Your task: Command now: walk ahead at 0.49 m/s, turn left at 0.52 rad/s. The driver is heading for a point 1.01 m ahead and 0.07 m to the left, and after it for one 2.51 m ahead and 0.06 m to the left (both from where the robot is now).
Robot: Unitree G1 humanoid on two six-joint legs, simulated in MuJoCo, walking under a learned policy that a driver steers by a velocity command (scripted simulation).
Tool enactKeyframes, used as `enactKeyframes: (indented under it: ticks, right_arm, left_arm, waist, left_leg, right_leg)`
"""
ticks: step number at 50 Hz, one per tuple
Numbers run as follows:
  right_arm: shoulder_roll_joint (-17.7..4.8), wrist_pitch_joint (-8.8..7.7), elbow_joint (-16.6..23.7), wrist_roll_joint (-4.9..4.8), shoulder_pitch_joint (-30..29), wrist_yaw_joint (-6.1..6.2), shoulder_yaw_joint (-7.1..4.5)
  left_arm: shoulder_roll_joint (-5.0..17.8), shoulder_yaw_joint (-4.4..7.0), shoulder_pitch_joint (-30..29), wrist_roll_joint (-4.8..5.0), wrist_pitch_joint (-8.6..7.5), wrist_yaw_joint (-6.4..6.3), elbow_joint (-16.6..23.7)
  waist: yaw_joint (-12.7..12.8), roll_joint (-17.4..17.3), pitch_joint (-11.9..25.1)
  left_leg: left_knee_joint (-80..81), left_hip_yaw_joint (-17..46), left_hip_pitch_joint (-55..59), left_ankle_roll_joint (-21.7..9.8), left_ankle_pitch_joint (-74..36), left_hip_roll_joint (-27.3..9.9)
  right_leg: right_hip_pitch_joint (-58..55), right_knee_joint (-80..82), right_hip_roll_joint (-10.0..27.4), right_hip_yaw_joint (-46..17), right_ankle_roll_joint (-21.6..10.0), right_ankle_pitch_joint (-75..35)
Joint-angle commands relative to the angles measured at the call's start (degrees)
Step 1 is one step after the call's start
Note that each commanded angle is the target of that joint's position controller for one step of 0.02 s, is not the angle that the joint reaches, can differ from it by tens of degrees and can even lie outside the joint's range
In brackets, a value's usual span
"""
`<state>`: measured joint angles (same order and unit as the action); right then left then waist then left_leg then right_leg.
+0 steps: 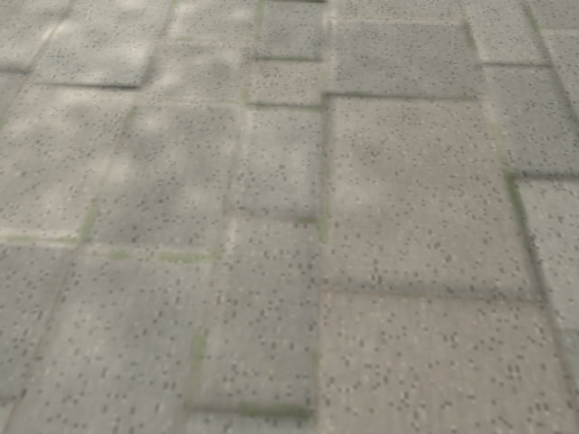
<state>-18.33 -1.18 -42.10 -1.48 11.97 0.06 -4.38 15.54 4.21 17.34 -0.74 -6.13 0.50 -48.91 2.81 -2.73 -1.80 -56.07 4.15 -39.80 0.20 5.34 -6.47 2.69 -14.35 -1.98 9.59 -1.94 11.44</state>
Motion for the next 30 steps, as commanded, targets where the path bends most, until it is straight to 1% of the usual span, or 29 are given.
enactKeyframes:
  ticks: [1,2,4,6,7,8,9,10,11,12,13,14,15,16,17,18,19,20,21,22,24,26,27,29,30]
  right_arm:
    - [-0.6,-0.83,4.0,0.17,-1.7,-1.28,0.44]
    - [-0.2,-0.94,4.9,0.22,-4.1,-1.72,0.73]
    - [-0.1,-0.97,6.8,0.15,-7.8,-2.45,1.0]
    - [-0.6,-0.91,8.6,0.11,-10.1,-3.07,0.98]
    - [-1.0,-0.86,9.4,0.16,-10.5,-3.32,0.81]
    - [-1.8,-0.75,9.9,0.21,-9.8,-3.43,0.42]
    - [-3.1,-0.5,10.0,0.28,-7.8,-3.4,-0.24]
    - [-5.0,-0.25,9.1,0.21,-2.2,-3.23,-1.4]
    - [-8.1,0.01,6.6,0.0,7.5,-2.56,-3.3]
    - [-13.4,0.8,4.9,-0.35,15.8,-1.24,-5.22]
    - [-18.1,-0.06,6.2,-0.4,12.2,-1.34,-5.25]
    - [-12.4,-1.15,7.7,0.07,13.2,-1.91,-3.66]
    - [-9.8,-1.99,7.0,0.62,11.4,-2.11,-2.81]
    - [-8.6,-2.39,7.2,0.49,8.1,-2.06,-2.42]
    - [-6.6,-2.43,7.8,0.83,4.3,-1.82,-1.79]
    - [-4.5,-2.55,8.6,1.72,2.1,-1.49,-0.98]
    - [-4.0,-2.78,8.6,1.96,1.4,-1.34,-0.75]
    - [-4.2,-3.13,8.1,1.78,1.7,-1.2,-0.69]
    - [-4.8,-3.44,7.3,1.67,2.3,-1.06,-0.74]
    - [-5.5,-3.68,6.6,1.67,3.1,-0.86,-0.86]
    - [-5.7,-3.81,5.3,1.72,4.2,-0.41,-0.78]
    - [-5.7,-3.91,4.4,1.92,4.4,-0.17,-0.6]
    - [-6.0,-4.01,3.9,1.99,4.7,-0.11,-0.61]
    - [-6.7,-4.2,2.4,1.97,6.0,-0.1,-0.8]
    - [-6.8,-4.15,1.6,1.92,6.6,-0.13,-0.89]
  left_arm:
    - [8.6,1.66,-5.7,0.25,-0.79,-0.61,4.3]
    - [9.3,1.83,-4.6,0.43,-0.5,-0.72,3.8]
    - [10.4,2.16,-2.4,0.96,0.26,-0.77,2.9]
    - [11.2,2.48,-1.0,1.6,1.22,-0.71,2.1]
    - [11.8,2.66,-0.7,1.9,1.73,-0.71,1.9]
    - [12.6,2.88,-1.0,2.12,2.15,-0.78,2.0]
    - [13.6,3.15,-1.4,2.39,2.57,-0.92,2.1]
    - [14.2,3.28,-2.0,2.65,3.07,-1.03,2.4]
    - [13.3,2.83,-2.7,2.81,3.33,-1.19,2.7]
    - [9.8,1.41,-0.9,1.01,2.9,-1.27,3.8]
    - [2.5,-0.95,3.3,-0.45,1.21,-0.51,7.0]
    - [8.3,-0.03,-3.8,1.76,-0.75,0.18,7.5]
    - [10.1,0.46,-8.2,3.47,-1.69,0.5,9.2]
    - [9.1,0.1,-8.5,2.65,-2.19,0.09,9.0]
    - [9.1,0.3,-7.6,1.35,-2.1,-0.27,8.0]
    - [9.1,0.45,-5.3,1.31,-1.33,-0.07,6.9]
    - [8.6,0.42,-3.8,1.26,-0.53,0.11,6.1]
    - [7.7,0.24,-2.9,1.04,0.22,0.17,5.4]
    - [7.0,0.04,-3.3,0.89,0.86,0.12,5.2]
    - [6.4,-0.22,-4.9,0.87,1.3,0.04,5.6]
    - [5.7,-0.61,-8.2,1.05,1.52,0.06,6.5]
    - [5.2,-0.93,-10.8,1.4,1.18,0.51,6.9]
    - [4.8,-1.15,-12.4,1.58,0.99,0.79,7.2]
    - [4.4,-1.45,-15.3,1.99,0.8,1.33,8.1]
    - [4.5,-1.46,-16.3,2.16,0.77,1.62,8.6]
  waist:
    - [-1.3,4.4,-3.2]
    - [-0.2,3.8,-3.9]
    - [1.2,3.3,-5.0]
    - [1.6,3.5,-5.4]
    - [1.3,4.0,-5.0]
    - [0.3,4.9,-3.7]
    - [-1.4,6.3,-1.3]
    - [-4.8,6.9,2.4]
    - [-10.2,5.8,7.6]
    - [-12.6,-2.2,13.1]
    - [-4.9,-14.1,18.6]
    - [-9.8,-5.6,21.9]
    - [-9.6,-3.3,13.5]
    - [-7.0,1.6,8.9]
    - [-4.6,2.6,6.4]
    - [-2.7,1.1,6.1]
    - [-2.1,0.5,6.1]
    - [-1.8,0.7,5.9]
    - [-1.8,0.7,4.9]
    - [-2.3,0.6,3.6]
    - [-3.5,0.2,1.7]
    - [-4.8,-0.2,0.4]
    - [-5.6,-0.4,-0.3]
    - [-7.0,-0.4,-1.8]
    - [-7.4,-0.2,-2.5]
  left_leg:
    - [8.7,-0.8,1.5,-0.1,-7.9,-1.3]
    - [11.3,-2.0,1.3,-0.4,-8.6,-1.1]
    - [15.3,-3.4,0.2,-1.3,-7.8,-0.8]
    - [18.1,-4.8,-0.8,-2.6,-4.6,-0.2]
    - [19.0,-5.9,-0.1,-3.4,-2.0,0.7]
    - [19.5,-7.5,2.5,-4.4,0.9,2.3]
    - [19.3,-9.4,6.7,-5.7,4.1,4.6]
    - [19.8,-11.0,14.3,-7.2,6.1,7.3]
    - [23.0,-11.2,28.4,-9.4,3.2,10.2]
    - [24.0,2.3,46.2,-13.0,2.9,2.4]
    - [32.8,36.6,60.9,-23.6,16.7,-10.4]
    - [39.7,43.0,61.9,-23.0,21.1,-12.6]
    - [40.5,34.8,56.1,-20.3,16.5,-11.2]
    - [40.0,27.8,48.0,-18.5,9.6,-8.7]
    - [40.2,21.6,41.0,-17.0,2.3,-6.6]
    - [41.4,17.7,36.9,-16.3,-3.2,-5.5]
    - [42.5,15.6,34.6,-16.4,-7.5,-5.0]
    - [43.4,12.8,32.9,-16.5,-11.7,-4.8]
    - [44.4,10.1,31.5,-16.5,-14.1,-4.4]
    - [45.4,7.9,30.9,-16.1,-15.1,-4.1]
    - [46.8,3.8,31.2,-14.5,-14.6,-2.9]
    - [47.8,-0.2,31.2,-12.4,-11.2,-1.4]
    - [48.5,-1.5,31.2,-11.8,-9.4,-1.3]
    - [49.6,-2.6,33.0,-11.4,-7.0,-2.8]
    - [49.6,-3.2,35.1,-11.3,-7.2,-3.8]
  right_leg:
    - [4.1,9.0,16.0,-4.3,-8.2,-11.4]
    - [2.9,9.0,16.5,-3.2,-8.2,-11.8]
    - [-1.1,8.1,17.5,-1.7,-7.7,-12.7]
    - [-5.7,5.9,18.5,-0.5,-6.9,-15.5]
    - [-7.4,3.9,18.9,0.2,-6.4,-20.0]
    - [-8.6,0.7,18.9,1.1,-5.8,-29.1]
    - [-9.5,-4.3,18.7,2.0,-5.1,-40.1]
    - [-8.8,-13.0,17.9,3.1,-4.4,-48.5]
    - [-3.3,-25.8,15.7,4.7,-2.5,-48.3]
    - [11.9,-44.5,12.8,4.7,0.4,-26.4]
    - [35.5,-62.2,0.2,-4.1,3.4,22.6]
    - [41.0,-66.4,1.4,-15.1,2.3,22.0]
    - [44.7,-64.3,3.7,-14.7,1.0,16.1]
    - [42.5,-59.4,6.3,-14.5,0.5,11.2]
    - [38.6,-54.4,8.3,-14.3,0.8,8.0]
    - [34.6,-52.4,10.0,-14.5,1.0,5.5]
    - [32.5,-51.1,10.3,-13.8,1.7,4.2]
    - [31.7,-49.7,10.4,-12.9,2.6,3.2]
    - [32.0,-47.9,10.5,-12.4,3.3,1.3]
    - [33.3,-45.5,10.7,-12.1,3.9,-1.5]
    - [35.5,-38.8,10.7,-11.8,4.5,-8.7]
    - [34.2,-30.7,9.6,-11.1,4.0,-16.9]
    - [33.3,-27.2,8.9,-10.5,3.7,-20.1]
    - [32.7,-22.7,7.7,-10.1,2.9,-23.1]
    - [33.6,-21.0,7.2,-10.4,2.4,-22.8]
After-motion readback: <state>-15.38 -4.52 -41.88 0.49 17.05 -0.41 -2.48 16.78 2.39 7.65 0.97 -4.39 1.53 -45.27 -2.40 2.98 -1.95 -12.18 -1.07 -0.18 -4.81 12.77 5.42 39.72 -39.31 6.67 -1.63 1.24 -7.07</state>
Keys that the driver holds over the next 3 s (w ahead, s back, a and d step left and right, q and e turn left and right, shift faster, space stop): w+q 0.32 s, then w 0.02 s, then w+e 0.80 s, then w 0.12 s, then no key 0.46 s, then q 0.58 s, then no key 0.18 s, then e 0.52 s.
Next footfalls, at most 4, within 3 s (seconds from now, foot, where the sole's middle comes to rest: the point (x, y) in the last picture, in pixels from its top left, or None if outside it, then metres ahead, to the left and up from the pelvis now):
0.22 left None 0.29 0.15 -0.78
0.78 right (313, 370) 0.65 0.01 -0.78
1.24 left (244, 273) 0.93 0.21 -0.78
1.64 right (335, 259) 0.99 -0.05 -0.78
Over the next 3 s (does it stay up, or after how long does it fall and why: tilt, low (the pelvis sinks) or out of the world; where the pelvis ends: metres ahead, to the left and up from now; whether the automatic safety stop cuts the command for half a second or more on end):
stays up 0.92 0.12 -0.01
